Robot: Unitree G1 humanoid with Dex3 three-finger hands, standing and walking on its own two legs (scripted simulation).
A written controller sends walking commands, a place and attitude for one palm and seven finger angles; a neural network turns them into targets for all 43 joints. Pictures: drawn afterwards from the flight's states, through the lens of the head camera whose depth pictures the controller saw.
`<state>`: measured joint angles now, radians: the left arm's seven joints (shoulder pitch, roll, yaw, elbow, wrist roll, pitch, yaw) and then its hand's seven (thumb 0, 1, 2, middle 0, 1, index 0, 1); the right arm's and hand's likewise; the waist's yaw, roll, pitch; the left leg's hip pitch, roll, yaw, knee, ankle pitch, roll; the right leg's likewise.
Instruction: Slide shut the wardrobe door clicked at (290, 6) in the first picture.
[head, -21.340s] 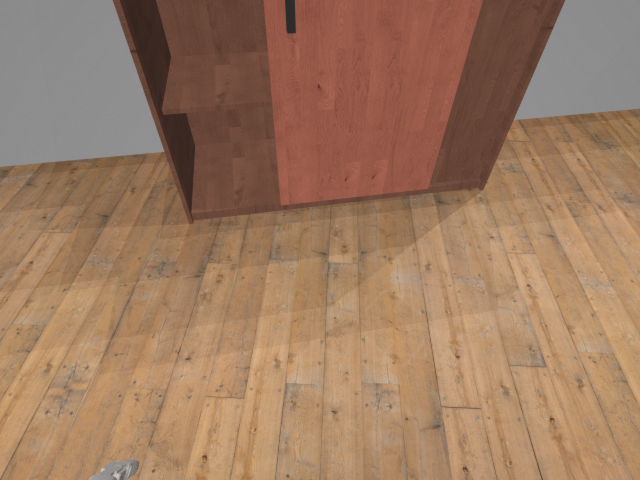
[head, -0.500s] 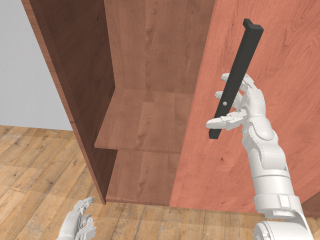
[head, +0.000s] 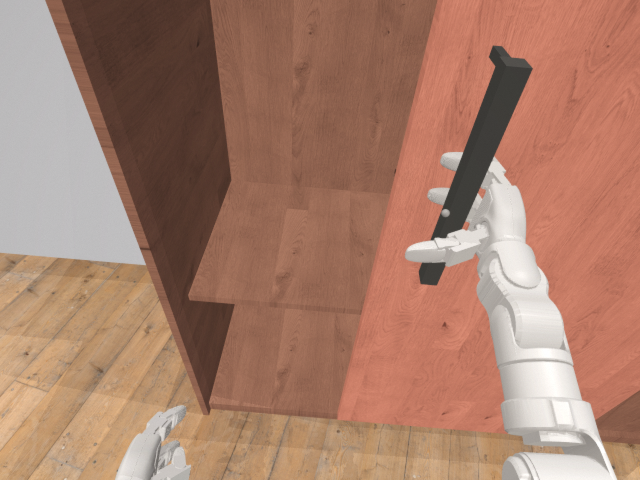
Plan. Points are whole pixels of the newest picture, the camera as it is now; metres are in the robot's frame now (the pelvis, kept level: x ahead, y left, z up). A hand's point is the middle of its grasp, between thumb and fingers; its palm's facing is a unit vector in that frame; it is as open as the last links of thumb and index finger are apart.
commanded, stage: slide the fingers in behind the handle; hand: right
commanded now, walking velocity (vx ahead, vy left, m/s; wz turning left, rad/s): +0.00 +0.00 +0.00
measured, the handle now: (457, 184) +0.44 -0.14 +0.19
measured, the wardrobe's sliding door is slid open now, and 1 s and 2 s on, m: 0.39 0.39 0.39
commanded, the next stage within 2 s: grip the handle and tug to test in 0.10 s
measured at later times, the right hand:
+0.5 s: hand (446, 212) +0.39 -0.12 +0.18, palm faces +0.04 +1.00 +0.00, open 11.9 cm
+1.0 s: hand (446, 210) +0.39 -0.12 +0.18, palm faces +0.05 +1.00 +0.00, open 5.8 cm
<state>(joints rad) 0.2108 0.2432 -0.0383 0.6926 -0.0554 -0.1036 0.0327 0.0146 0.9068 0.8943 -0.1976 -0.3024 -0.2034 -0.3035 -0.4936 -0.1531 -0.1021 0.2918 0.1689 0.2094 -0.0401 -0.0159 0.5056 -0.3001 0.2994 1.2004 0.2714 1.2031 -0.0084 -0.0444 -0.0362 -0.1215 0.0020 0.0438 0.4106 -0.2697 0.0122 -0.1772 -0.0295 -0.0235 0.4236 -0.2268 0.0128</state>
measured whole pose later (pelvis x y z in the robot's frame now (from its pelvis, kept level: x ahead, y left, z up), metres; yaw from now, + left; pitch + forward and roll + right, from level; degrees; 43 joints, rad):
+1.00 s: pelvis +0.00 +0.00 +0.00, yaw +0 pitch -1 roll +0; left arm 0.21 0.24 -0.04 0.69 -0.05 -0.09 0.03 0.01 0.91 0.89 -0.20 -0.30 -0.20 -0.30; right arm -0.51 -0.15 -0.09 0.30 0.17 0.22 -0.04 0.00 -0.68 -0.81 0.41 1.39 0.39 1.39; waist -0.01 -0.04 -0.04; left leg -0.12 0.00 0.05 0.41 -0.27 0.01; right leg -0.18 -0.03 -0.02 0.43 -0.23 0.01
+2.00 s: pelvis +0.04 +0.00 +0.00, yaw -2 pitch +1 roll +0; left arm 0.14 0.24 -0.03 0.64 -0.04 -0.02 0.01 0.01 0.91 0.89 -0.20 -0.30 -0.20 -0.30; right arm -0.37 -0.10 -0.02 -0.02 0.14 0.36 -0.09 -0.01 -0.69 -0.83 0.38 1.40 0.33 1.40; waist -0.04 -0.04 -0.05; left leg -0.11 0.02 0.07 0.43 -0.32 0.01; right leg -0.18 -0.01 0.01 0.45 -0.29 0.01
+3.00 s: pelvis +0.00 +0.03 -0.01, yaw -1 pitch -1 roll +1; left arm 0.20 0.19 -0.01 0.70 -0.04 0.05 0.06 0.01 0.91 0.89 -0.20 -0.30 -0.20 -0.30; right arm -0.55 -0.16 0.02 0.30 0.05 -0.07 -0.07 -0.10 -0.59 -0.83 0.45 1.40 0.28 1.40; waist -0.01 -0.04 0.07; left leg -0.17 -0.05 0.08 0.53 -0.34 0.07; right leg -0.35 -0.07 0.00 0.79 -0.36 -0.02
